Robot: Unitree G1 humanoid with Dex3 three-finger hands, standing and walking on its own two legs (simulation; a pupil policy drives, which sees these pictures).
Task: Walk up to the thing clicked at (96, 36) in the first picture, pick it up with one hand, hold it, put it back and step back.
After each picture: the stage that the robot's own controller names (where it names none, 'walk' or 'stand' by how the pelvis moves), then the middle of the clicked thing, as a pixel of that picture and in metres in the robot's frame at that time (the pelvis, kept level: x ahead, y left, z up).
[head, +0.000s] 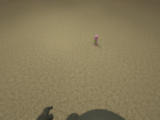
stand; (95, 40) +1.65 -0.06 -0.66
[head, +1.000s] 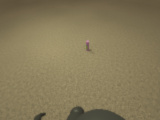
walk; (87, 46) +1.52 +0.22 -0.64
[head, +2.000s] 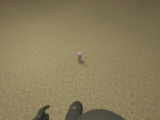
walk; (79, 58) +1.00 +0.27 -0.65
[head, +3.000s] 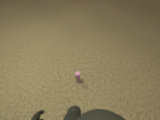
walk; (77, 77) +0.62 +0.20 -0.63
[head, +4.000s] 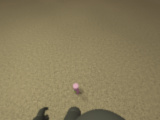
stand; (76, 89) +0.43 +0.18 -0.63
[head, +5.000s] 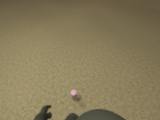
stand; (74, 95) +0.37 +0.19 -0.65
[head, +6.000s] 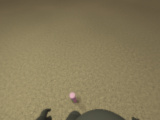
stand; (73, 98) +0.34 +0.22 -0.65
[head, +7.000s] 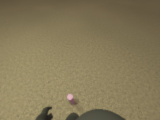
stand; (71, 99) +0.33 +0.23 -0.66
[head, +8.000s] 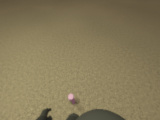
stand; (71, 99) +0.33 +0.22 -0.66
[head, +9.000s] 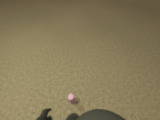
stand; (71, 99) +0.32 +0.22 -0.66
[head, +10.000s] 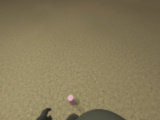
go down; (71, 100) +0.31 +0.22 -0.66
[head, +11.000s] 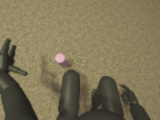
go down; (62, 61) +0.39 +0.26 -0.30
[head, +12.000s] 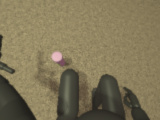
go down; (59, 60) +0.38 +0.27 -0.27
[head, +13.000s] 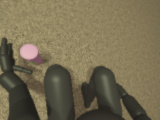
close in; (33, 57) +0.36 +0.31 -0.16
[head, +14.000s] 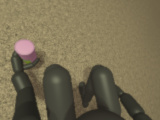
close; (29, 55) +0.37 +0.32 -0.15
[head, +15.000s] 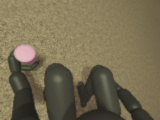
lift; (28, 58) +0.34 +0.32 -0.15
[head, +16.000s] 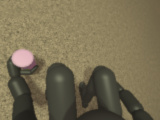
lift; (27, 62) +0.31 +0.33 -0.15
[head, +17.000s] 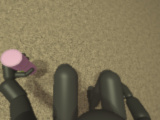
lift; (23, 65) +0.27 +0.39 -0.09
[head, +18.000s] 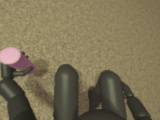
lift; (22, 63) +0.27 +0.40 -0.08
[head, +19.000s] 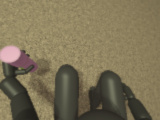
lift; (24, 62) +0.28 +0.40 -0.08
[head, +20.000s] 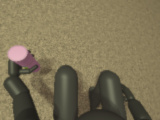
lift; (28, 62) +0.30 +0.38 -0.09
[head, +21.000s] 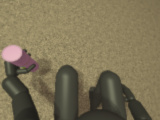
lift; (25, 61) +0.29 +0.40 -0.08
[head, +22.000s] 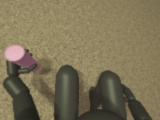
lift; (27, 61) +0.30 +0.39 -0.08
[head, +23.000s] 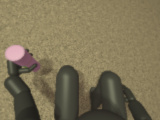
lift; (27, 61) +0.30 +0.39 -0.08
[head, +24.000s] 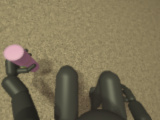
lift; (26, 61) +0.30 +0.39 -0.07
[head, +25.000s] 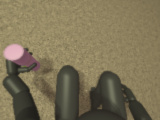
lift; (27, 60) +0.30 +0.39 -0.08
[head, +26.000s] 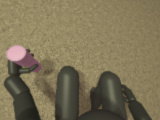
lift; (28, 61) +0.30 +0.39 -0.07
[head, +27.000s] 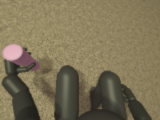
lift; (26, 60) +0.30 +0.40 -0.07
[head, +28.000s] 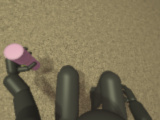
lift; (27, 60) +0.31 +0.40 -0.07
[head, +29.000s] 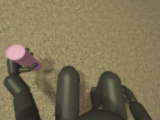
lift; (28, 61) +0.30 +0.39 -0.08
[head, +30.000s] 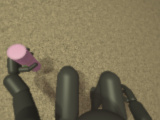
lift; (28, 61) +0.31 +0.39 -0.08
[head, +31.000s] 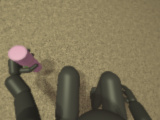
lift; (29, 62) +0.30 +0.39 -0.08
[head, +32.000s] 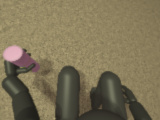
lift; (26, 62) +0.29 +0.40 -0.08
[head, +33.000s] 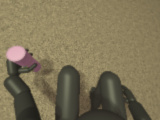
lift; (28, 62) +0.30 +0.39 -0.08
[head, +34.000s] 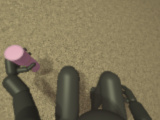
lift; (27, 61) +0.30 +0.40 -0.08
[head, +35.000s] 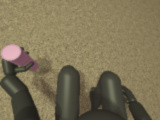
lift; (24, 61) +0.30 +0.41 -0.08
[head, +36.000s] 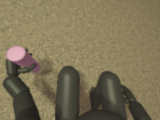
lift; (28, 62) +0.30 +0.39 -0.09
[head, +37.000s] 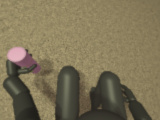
lift; (28, 63) +0.30 +0.39 -0.09
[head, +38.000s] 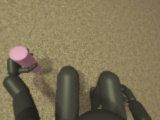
lift; (29, 62) +0.30 +0.39 -0.10
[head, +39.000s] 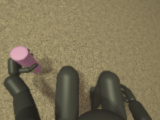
lift; (29, 62) +0.30 +0.39 -0.10
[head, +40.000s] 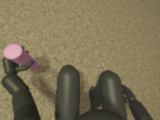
lift; (25, 60) +0.30 +0.41 -0.10
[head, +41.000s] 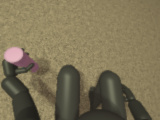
lift; (26, 62) +0.29 +0.40 -0.10
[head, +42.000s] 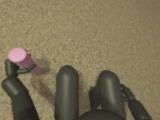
lift; (27, 63) +0.30 +0.39 -0.11
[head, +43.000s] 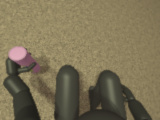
lift; (28, 62) +0.30 +0.39 -0.13
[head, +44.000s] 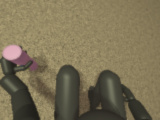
lift; (24, 60) +0.31 +0.41 -0.11
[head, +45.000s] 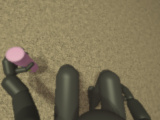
lift; (26, 62) +0.30 +0.40 -0.13
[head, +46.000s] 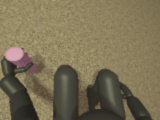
lift; (25, 62) +0.30 +0.40 -0.15
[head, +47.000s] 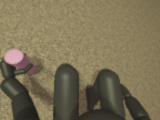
lift; (24, 64) +0.29 +0.39 -0.16
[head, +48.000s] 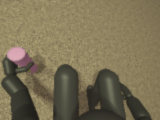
lift; (26, 62) +0.30 +0.40 -0.15
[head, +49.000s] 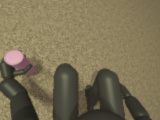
lift; (23, 64) +0.29 +0.40 -0.16
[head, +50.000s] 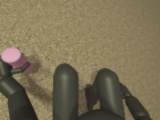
lift; (21, 63) +0.29 +0.40 -0.16
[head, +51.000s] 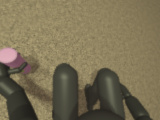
lift; (18, 63) +0.29 +0.41 -0.15
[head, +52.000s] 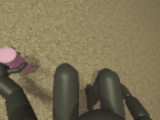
lift; (18, 63) +0.28 +0.42 -0.15
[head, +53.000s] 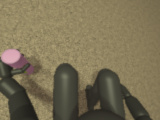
lift; (21, 64) +0.28 +0.41 -0.15
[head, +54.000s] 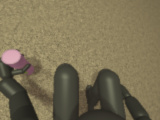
lift; (22, 64) +0.28 +0.41 -0.15
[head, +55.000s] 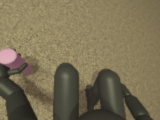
lift; (18, 64) +0.28 +0.42 -0.15
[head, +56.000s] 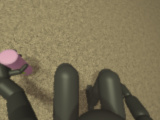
lift; (19, 65) +0.27 +0.42 -0.15
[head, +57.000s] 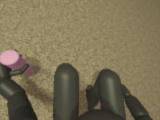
lift; (20, 65) +0.27 +0.41 -0.15
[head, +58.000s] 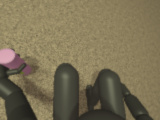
lift; (18, 64) +0.27 +0.42 -0.15
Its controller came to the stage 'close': yes
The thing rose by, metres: 0.12
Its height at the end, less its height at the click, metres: +0.00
